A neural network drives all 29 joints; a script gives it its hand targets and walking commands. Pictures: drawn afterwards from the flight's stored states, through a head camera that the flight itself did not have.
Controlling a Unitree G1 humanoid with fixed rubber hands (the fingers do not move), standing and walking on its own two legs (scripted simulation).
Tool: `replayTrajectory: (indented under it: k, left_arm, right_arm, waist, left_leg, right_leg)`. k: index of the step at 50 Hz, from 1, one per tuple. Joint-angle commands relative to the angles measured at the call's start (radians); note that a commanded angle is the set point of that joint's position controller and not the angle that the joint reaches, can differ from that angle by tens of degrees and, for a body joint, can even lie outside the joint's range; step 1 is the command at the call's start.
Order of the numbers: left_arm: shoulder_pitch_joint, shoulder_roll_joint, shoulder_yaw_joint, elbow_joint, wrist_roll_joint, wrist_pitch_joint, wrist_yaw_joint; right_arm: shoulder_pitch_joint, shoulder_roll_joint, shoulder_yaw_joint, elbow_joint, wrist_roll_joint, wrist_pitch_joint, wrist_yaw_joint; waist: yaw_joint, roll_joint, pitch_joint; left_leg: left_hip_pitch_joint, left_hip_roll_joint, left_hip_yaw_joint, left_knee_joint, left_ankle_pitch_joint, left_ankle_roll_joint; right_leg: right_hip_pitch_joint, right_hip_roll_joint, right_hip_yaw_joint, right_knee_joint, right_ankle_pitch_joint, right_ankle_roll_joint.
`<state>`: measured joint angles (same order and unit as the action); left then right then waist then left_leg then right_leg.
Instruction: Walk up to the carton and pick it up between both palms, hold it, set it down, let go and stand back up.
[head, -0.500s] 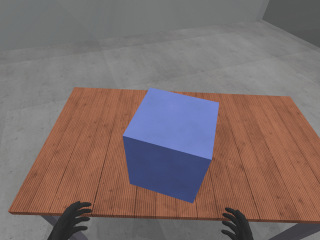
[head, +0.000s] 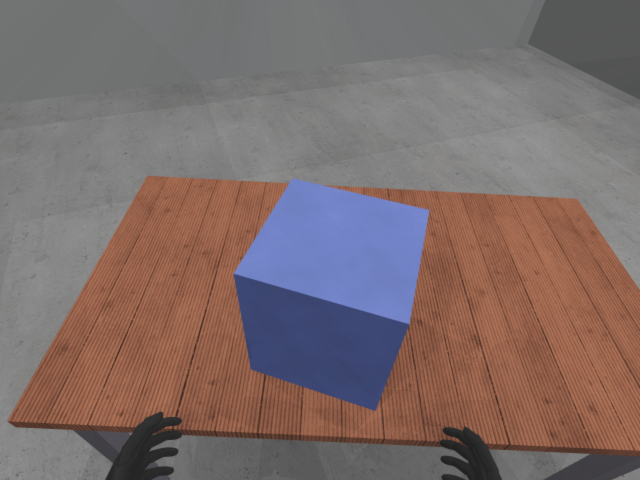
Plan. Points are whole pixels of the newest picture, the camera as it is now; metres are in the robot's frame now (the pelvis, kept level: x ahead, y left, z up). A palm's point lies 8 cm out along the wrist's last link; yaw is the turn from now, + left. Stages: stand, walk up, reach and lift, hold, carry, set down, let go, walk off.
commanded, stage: set down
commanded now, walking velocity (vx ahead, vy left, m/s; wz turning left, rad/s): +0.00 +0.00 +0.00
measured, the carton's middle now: (334, 295) +0.39 -0.02 -0.01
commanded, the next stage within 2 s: let go in 0.08 s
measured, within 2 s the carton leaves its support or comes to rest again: neither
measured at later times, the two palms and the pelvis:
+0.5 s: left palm out of the picture +0.14 +0.23 -0.08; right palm out of the picture +0.13 -0.23 -0.08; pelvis +0.00 -0.01 +0.00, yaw -1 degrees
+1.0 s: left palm out of the picture +0.04 +0.29 -0.10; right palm out of the picture +0.05 -0.29 -0.11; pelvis -0.03 +0.00 +0.00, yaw +0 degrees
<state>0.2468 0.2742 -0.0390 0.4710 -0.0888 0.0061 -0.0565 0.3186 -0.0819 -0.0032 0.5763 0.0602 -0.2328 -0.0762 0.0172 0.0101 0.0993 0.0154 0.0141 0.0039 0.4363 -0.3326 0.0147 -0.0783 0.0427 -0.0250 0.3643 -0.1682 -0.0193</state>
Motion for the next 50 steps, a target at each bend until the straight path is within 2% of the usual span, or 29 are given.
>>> replayTrajectory:
  k: [1,2,6,7,11,12,15,16,19,20,22,28,29,30,32,33,34,35,39,40,43,44,47,48,50]
  left_arm:
    - [-0.117,0.129,0.09,-0.137,0.021,-0.017,0.017]
    - [-0.114,0.138,0.095,-0.166,0.017,-0.022,0.016]
    - [-0.126,0.123,0.099,-0.125,0.027,-0.004,0.024]
    - [-0.123,0.13,0.101,-0.147,0.019,-0.008,0.023]
    - [-0.134,0.11,0.1,-0.102,0.033,0.018,0.034]
    - [-0.13,0.116,0.102,-0.115,0.032,0.017,0.037]
    - [-0.142,0.096,0.094,-0.088,0.044,0.04,0.05]
    - [-0.134,0.103,0.099,-0.103,0.038,0.037,0.052]
    - [-0.147,0.099,0.099,-0.099,0.048,0.041,0.061]
    - [-0.162,0.115,0.105,-0.127,0.037,0.031,0.064]
    - [-0.156,0.099,0.098,-0.104,0.05,0.036,0.073]
    - [-0.14,0.099,0.097,-0.104,0.046,0.04,0.081]
    - [-0.143,0.093,0.101,-0.09,0.059,0.049,0.084]
    - [-0.034,0.189,0.156,0.031,0.145,0.006,0.086]
    - [-0.019,0.198,0.156,0.083,0.121,-0.021,0.086]
    - [-0.033,0.185,0.146,0.088,0.119,-0.033,0.082]
    - [-0.027,0.18,0.144,0.106,0.117,-0.042,0.08]
    - [-0.043,0.173,0.136,0.119,0.112,-0.047,0.075]
    - [-0.066,0.178,0.122,0.172,0.104,-0.053,0.081]
    - [-0.062,0.182,0.122,0.183,0.102,-0.053,0.082]
    - [-0.072,0.196,0.113,0.229,0.099,-0.057,0.085]
    - [-0.071,0.189,0.111,0.24,0.096,-0.059,0.084]
    - [-0.075,0.219,0.108,0.28,0.096,-0.06,0.082]
    - [-0.057,0.219,0.104,0.299,0.096,-0.06,0.085]
    - [-0.042,0.232,0.103,0.329,0.096,-0.061,0.083]
  right_arm:
    - [-0.08,-0.103,-0.028,-0.126,-0.02,-0.053,0.007]
    - [-0.072,-0.1,-0.034,-0.155,-0.024,-0.056,0.007]
    - [-0.089,-0.113,-0.034,-0.122,-0.036,-0.047,0.015]
    - [-0.076,-0.106,-0.029,-0.144,-0.035,-0.049,0.012]
    - [-0.11,-0.135,-0.04,-0.092,-0.046,-0.026,0.03]
    - [-0.1,-0.131,-0.041,-0.106,-0.044,-0.026,0.031]
    - [-0.136,-0.157,-0.05,-0.052,-0.054,-0.007,0.05]
    - [-0.123,-0.159,-0.058,-0.082,-0.055,-0.009,0.05]
    - [-0.144,-0.174,-0.056,-0.05,-0.054,-0.002,0.059]
    - [-0.142,-0.161,-0.056,-0.089,-0.057,-0.006,0.056]
    - [-0.162,-0.175,-0.057,-0.044,-0.055,-0.001,0.066]
    - [-0.161,-0.174,-0.054,-0.03,-0.05,-0.009,0.075]
    - [-0.17,-0.19,-0.055,0.001,-0.054,-0.004,0.083]
    - [-0.099,-0.424,-0.09,0.079,-0.069,0.088,0.061]
    - [-0.082,-0.407,-0.107,0.074,-0.066,0.137,0.051]
    - [-0.093,-0.389,-0.106,0.069,-0.058,0.147,0.049]
    - [-0.102,-0.368,-0.103,0.077,-0.059,0.151,0.049]
    - [-0.099,-0.363,-0.101,0.086,-0.058,0.155,0.052]
    - [-0.106,-0.365,-0.095,0.144,-0.067,0.165,0.055]
    - [-0.125,-0.373,-0.095,0.154,-0.071,0.169,0.059]
    - [-0.122,-0.39,-0.097,0.193,-0.072,0.17,0.067]
    - [-0.127,-0.393,-0.095,0.202,-0.07,0.169,0.069]
    - [-0.107,-0.417,-0.094,0.246,-0.07,0.171,0.072]
    - [-0.112,-0.425,-0.095,0.252,-0.071,0.172,0.073]
    - [-0.108,-0.435,-0.092,0.277,-0.068,0.171,0.075]
  waist:
    - [-0.001,0.054,-0.082]
    - [0.0,0.03,-0.088]
    - [-0.008,0.033,-0.09]
    - [-0.005,0.011,-0.09]
    - [-0.004,0.034,-0.068]
    - [-0.006,0.031,-0.072]
    - [-0.006,0.021,-0.073]
    - [-0.012,0.021,-0.077]
    - [-0.009,0.034,-0.083]
    - [-0.009,0.014,-0.098]
    - [-0.006,0.03,-0.099]
    - [-0.01,0.023,-0.115]
    - [-0.003,0.039,-0.108]
    - [-0.002,0.107,-0.148]
    - [-0.008,0.076,-0.187]
    - [-0.007,0.065,-0.207]
    - [-0.004,0.078,-0.213]
    - [-0.009,0.038,-0.212]
    - [-0.009,-0.024,-0.134]
    - [0.002,-0.033,-0.097]
    - [-0.012,-0.025,-0.039]
    - [-0.006,-0.014,-0.018]
    - [-0.012,-0.034,-0.015]
    - [-0.006,-0.018,-0.011]
    - [-0.005,-0.028,-0.024]
  left_leg:
    - [-0.217,0.004,0.03,-0.116,0.299,-0.041]
    - [-0.213,0.004,0.031,-0.116,0.3,-0.038]
    - [-0.212,0.001,0.038,-0.119,0.279,-0.032]
    - [-0.216,-0.001,0.04,-0.118,0.274,-0.025]
    - [-0.211,0.002,0.039,-0.13,0.237,-0.023]
    - [-0.22,0.001,0.041,-0.128,0.238,-0.016]
    - [-0.218,0.001,0.042,-0.132,0.236,-0.019]
    - [-0.218,0.002,0.044,-0.128,0.236,-0.014]
    - [-0.219,-0.002,0.047,-0.126,0.244,-0.019]
    - [-0.23,-0.004,0.051,-0.121,0.244,-0.013]
    - [-0.228,-0.005,0.049,-0.119,0.254,-0.019]
    - [-0.222,-0.005,0.054,-0.108,0.282,-0.02]
    - [-0.22,-0.004,0.054,-0.111,0.285,-0.024]
    - [-0.196,0.079,-0.08,-0.055,0.516,-0.016]
    - [-0.116,0.093,-0.081,-0.032,0.561,-0.012]
    - [-0.107,0.092,-0.079,-0.026,0.544,-0.008]
    - [-0.097,0.09,-0.078,-0.019,0.532,-0.006]
    - [-0.104,0.084,-0.083,-0.027,0.481,-0.003]
    - [-0.134,0.09,-0.103,-0.066,0.352,0.005]
    - [-0.157,0.092,-0.107,-0.082,0.319,0.007]
    - [-0.165,0.091,-0.122,-0.124,0.206,0.013]
    - [-0.199,0.095,-0.132,-0.137,0.193,0.014]
    - [-0.17,0.092,-0.136,-0.165,0.152,0.015]
    - [-0.18,0.093,-0.14,-0.175,0.126,0.017]
    - [-0.18,0.086,-0.139,-0.19,0.084,0.018]
  right_leg:
    - [0.2,-0.029,0.03,-0.025,0.166,-0.025]
    - [0.205,-0.033,0.03,-0.025,0.176,-0.018]
    - [0.197,-0.031,0.027,-0.027,0.168,-0.017]
    - [0.207,-0.035,0.034,-0.029,0.18,-0.012]
    - [0.178,-0.03,0.028,-0.031,0.115,-0.016]
    - [0.185,-0.033,0.03,-0.029,0.127,-0.017]
    - [0.173,-0.027,0.024,-0.032,0.115,-0.019]
    - [0.178,-0.031,0.029,-0.027,0.125,-0.018]
    - [0.177,-0.029,0.03,-0.023,0.135,-0.018]
    - [0.185,-0.033,0.035,-0.016,0.15,-0.013]
    - [0.179,-0.032,0.035,-0.01,0.154,-0.015]
    - [0.182,-0.029,0.041,-0.004,0.194,-0.016]
    - [0.171,-0.026,0.038,0.0,0.18,-0.017]
    - [0.049,-0.147,0.114,0.102,0.377,-0.019]
    - [0.03,-0.147,0.108,0.099,0.404,-0.008]
    - [0.027,-0.144,0.098,0.104,0.392,-0.014]
    - [0.019,-0.146,0.105,0.101,0.401,-0.015]
    - [0.012,-0.146,0.099,0.102,0.378,-0.013]
    - [-0.029,-0.158,0.114,0.077,0.299,-0.015]
    - [-0.046,-0.157,0.114,0.063,0.263,-0.012]
    - [-0.087,-0.161,0.131,0.022,0.161,-0.016]
    - [-0.071,-0.162,0.142,0.02,0.158,-0.017]
    - [-0.089,-0.159,0.141,-0.001,0.109,-0.017]
    - [-0.079,-0.155,0.137,-0.011,0.096,-0.014]
    - [-0.071,-0.148,0.135,-0.023,0.053,-0.011]
